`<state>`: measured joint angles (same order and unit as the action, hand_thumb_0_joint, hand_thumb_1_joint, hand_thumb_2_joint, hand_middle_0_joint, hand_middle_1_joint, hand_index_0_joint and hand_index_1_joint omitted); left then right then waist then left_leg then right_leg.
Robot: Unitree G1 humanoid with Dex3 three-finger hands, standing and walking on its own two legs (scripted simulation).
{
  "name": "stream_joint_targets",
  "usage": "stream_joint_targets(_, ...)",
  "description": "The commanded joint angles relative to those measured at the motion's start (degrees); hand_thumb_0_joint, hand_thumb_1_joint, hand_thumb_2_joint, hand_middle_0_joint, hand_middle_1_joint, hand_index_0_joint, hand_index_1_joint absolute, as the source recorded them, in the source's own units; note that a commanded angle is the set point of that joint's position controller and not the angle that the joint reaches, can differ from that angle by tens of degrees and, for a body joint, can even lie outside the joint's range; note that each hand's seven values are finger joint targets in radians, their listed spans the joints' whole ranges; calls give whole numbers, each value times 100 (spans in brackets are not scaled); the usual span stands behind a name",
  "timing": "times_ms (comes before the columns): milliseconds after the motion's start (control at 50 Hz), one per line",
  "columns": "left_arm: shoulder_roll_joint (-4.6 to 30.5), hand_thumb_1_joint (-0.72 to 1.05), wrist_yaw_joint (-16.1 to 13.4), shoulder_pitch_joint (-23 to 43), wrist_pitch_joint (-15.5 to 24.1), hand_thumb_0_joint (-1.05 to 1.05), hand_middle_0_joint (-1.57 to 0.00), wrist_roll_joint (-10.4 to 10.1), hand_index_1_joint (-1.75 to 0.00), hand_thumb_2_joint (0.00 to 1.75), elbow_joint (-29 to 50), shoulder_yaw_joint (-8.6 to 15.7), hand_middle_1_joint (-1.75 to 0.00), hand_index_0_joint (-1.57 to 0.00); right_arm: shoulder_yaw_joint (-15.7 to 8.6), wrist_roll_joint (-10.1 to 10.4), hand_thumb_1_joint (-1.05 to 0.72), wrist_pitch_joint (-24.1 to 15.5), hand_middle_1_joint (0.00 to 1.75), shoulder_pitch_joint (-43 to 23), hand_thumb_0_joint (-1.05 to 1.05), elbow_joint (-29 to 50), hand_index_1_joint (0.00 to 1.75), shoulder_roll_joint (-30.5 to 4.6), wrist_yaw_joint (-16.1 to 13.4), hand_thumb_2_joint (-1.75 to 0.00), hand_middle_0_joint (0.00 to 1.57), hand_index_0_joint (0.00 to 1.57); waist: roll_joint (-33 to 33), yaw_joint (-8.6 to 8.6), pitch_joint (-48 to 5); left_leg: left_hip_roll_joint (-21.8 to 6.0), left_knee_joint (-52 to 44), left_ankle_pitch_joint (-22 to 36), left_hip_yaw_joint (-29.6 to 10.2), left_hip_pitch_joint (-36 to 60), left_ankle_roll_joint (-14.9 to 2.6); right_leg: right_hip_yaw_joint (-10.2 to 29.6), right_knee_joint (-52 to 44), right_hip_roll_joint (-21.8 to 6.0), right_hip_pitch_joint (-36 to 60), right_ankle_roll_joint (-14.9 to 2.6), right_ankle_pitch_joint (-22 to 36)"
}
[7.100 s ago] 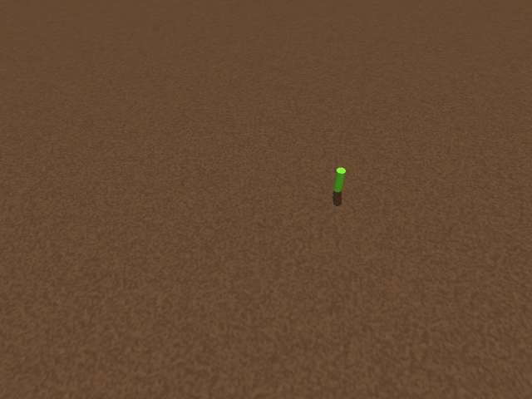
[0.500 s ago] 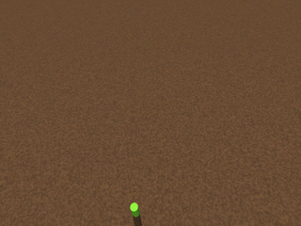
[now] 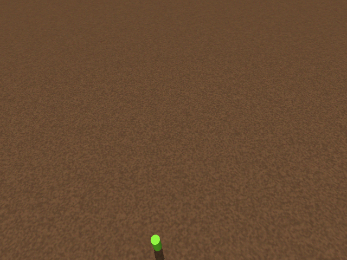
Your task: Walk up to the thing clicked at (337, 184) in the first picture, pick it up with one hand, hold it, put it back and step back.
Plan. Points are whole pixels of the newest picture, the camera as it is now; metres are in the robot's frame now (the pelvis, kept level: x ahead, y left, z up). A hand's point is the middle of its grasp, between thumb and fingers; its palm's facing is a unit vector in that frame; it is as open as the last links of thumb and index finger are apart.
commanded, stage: go down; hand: left
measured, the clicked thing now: (156, 243) +0.33 +0.14 -0.72
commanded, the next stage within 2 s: none
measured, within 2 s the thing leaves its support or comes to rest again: neither
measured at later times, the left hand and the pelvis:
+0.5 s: hand out of the picture +0.15 +0.26 -0.19, palm faces +0.04 -0.95 -0.31, open 15.0 cm; pelvis -0.02 +0.00 -0.05, yaw -1 degrees
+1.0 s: hand out of the picture +0.13 +0.28 -0.23, palm faces +0.07 -0.96 -0.27, open 17.4 cm; pelvis -0.03 +0.00 -0.11, yaw +0 degrees
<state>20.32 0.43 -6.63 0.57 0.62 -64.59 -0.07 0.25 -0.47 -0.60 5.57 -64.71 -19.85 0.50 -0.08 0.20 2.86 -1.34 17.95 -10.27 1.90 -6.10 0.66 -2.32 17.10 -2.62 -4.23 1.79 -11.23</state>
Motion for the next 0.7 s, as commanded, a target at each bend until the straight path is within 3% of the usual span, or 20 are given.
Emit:
stream_joint_targets(0,1204,90,-105,157,113,0,-20,3,-30,90,310,228,-30,-20,-248,-2,-90,-105,30,-215,0,313,30,-1245,-93,-90,20,20,-5,-14,-461,-686,-151,1201,-529,167,-153,421,-251,-632,-22,-228,1029)
stream_joint_targets(60,1180,82,-102,121,113,0,-12,13,-22,82,312,222,-22,-12,-257,-2,-94,-102,29,-234,0,325,29,-1263,-91,-90,20,20,25,-5,-454,-675,-158,1089,-524,149,-157,423,-268,-632,-18,-232,984)
stream_joint_targets(80,325,74,-192,2131,641,0,-4,-300,-14,74,2323,308,-14,-4,-8,381,-93,-364,30,5,0,1940,30,-295,-208,-91,20,20,84,-705,96,118,153,188,137,-529,-117,58,173,225,-1412,-204,565)
stream_joint_targets(100,579,66,-241,2839,606,0,-2,-287,-6,66,1995,392,-6,-3,-51,388,-93,-346,30,299,0,1632,30,-470,-260,-91,20,20,7,-562,-162,141,240,26,109,-486,-123,-4,226,202,-1151,-201,384)
stream_joint_targets(120,1062,58,-254,1784,407,0,-3,-165,-6,58,1075,712,-6,-3,-171,410,-93,-267,30,528,0,1674,30,-649,-319,-91,20,20,-84,-372,-133,108,314,-16,104,-659,-114,-60,292,241,-1122,-233,225)
stream_joint_targets(140,1141,50,-183,1382,263,0,-4,-66,-5,50,497,830,-6,-4,-234,368,-94,-229,30,652,0,1732,30,-656,-320,-91,20,20,-222,-325,-331,157,566,77,92,-850,-128,-64,454,254,-1221,-252,219)
stream_joint_targets(160,1412,42,-108,1851,260,0,-4,30,-6,42,716,979,-7,-4,-276,344,-93,-234,30,686,0,1914,30,-625,-335,-91,20,20,-292,-265,-587,129,779,180,56,-949,-147,-62,649,247,-1265,-245,319)
stream_joint_targets(180,1520,34,-53,1795,294,0,-4,148,-6,34,752,1164,-6,-4,-395,255,-93,-265,30,739,0,2046,30,-651,-342,-91,20,20,-162,-185,-1100,141,960,364,51,-901,-132,-16,897,220,-1210,-254,546)
stream_joint_targets(200,1503,26,-2,1055,211,0,-5,278,-6,26,393,1324,-7,-5,-452,181,-91,-274,30,927,0,2053,30,-595,-323,-91,20,20,-15,-65,-1376,195,1211,616,64,-1078,-111,5,1130,186,-1188,-255,777)
stream_joint_targets(240,1295,10,104,482,93,0,-7,350,-6,16,625,1415,-6,-7,-511,144,-90,-300,30,959,0,2384,30,-550,-252,-90,20,20,281,129,-1707,221,1445,856,67,-1249,-59,7,1433,208,-1160,-300,893)
stream_joint_targets(300,1029,-7,182,520,-136,0,-8,353,-6,13,964,1409,-6,-7,-547,174,-89,-315,30,873,0,2735,30,-495,-207,-90,20,20,351,12,-1567,158,1631,845,13,-1523,-22,-26,1628,285,-1543,-326,764)
stream_joint_targets(360,1235,-25,252,400,-244,0,-8,353,-7,11,1245,1685,-6,-7,-545,179,-86,-344,30,753,0,3057,30,-464,-154,-89,20,20,190,34,-1579,100,2053,590,-54,-2014,-38,-71,2028,312,-1949,-326,435)
stream_joint_targets(420,1213,-43,365,380,-170,0,-9,312,-8,6,1882,1745,-7,-8,-567,169,-86,-457,30,767,0,3279,30,-405,-147,-89,20,20,284,-13,-1709,49,2500,214,-99,-2387,-51,-59,2515,318,-2524,-312,41)
stream_joint_targets(440,1194,-45,392,76,-195,0,-9,296,-8,6,1932,1819,-8,-8,-592,162,-85,-479,30,784,0,3392,30,-415,-168,-89,20,20,303,-1,-1919,51,2639,224,-101,-2447,-63,-41,2651,293,-2588,-310,66)
stream_joint_targets(500,1178,-53,474,243,-180,0,-10,245,-8,4,2764,1753,-8,-9,-605,149,-86,-577,30,816,0,3563,30,-396,-213,-89,20,20,365,-114,-1985,6,2935,90,-155,-2717,-69,-43,3010,302,-3003,-295,-55)
stream_joint_targets(520,1253,-54,479,132,-225,0,-9,237,-8,5,2872,1846,-7,-8,-613,155,-85,-603,30,801,0,3608,30,-396,-238,-88,20,20,432,-93,-2031,-2,2997,-52,-168,-2771,-64,-27,3078,296,-3183,-298,-209)
stream_joint_targets(540,1107,-56,511,178,-241,0,-10,198,-9,4,3164,1735,-8,-9,-602,150,-84,-620,30,846,0,3616,30,-348,-253,-88,20,20,464,-174,-2083,-27,3063,-84,-184,-2782,-61,-32,3153,304,-3305,-296,-235)
stream_joint_targets(620,1281,-56,542,-331,-477,0,-10,151,-8,5,3698,1924,-7,-9,-575,155,-84,-731,30,810,0,3774,30,-359,-344,-88,20,20,405,-185,-2130,-23,3298,-407,-202,-3060,-91,-5,3295,271,-3499,-272,-475)
stream_joint_targets(660,1051,-59,605,-481,-572,0,-10,86,-6,3,3984,1792,-5,-8,-551,139,-84,-805,30,788,0,3828,30,-317,-381,-88,20,20,351,-236,-2228,-39,3470,-250,-232,-3134,-92,-32,3448,271,-3554,-256,-323)
stream_joint_targets(680,1381,-58,576,-501,-606,0,-10,94,-6,2,4067,2083,-5,-9,-562,127,-84,-813,30,797,0,3814,30,-354,-401,-88,20,20,422,-188,-2183,-24,3535,-369,-222,-3246,-98,-8,3487,260,-3642,-259,-427)
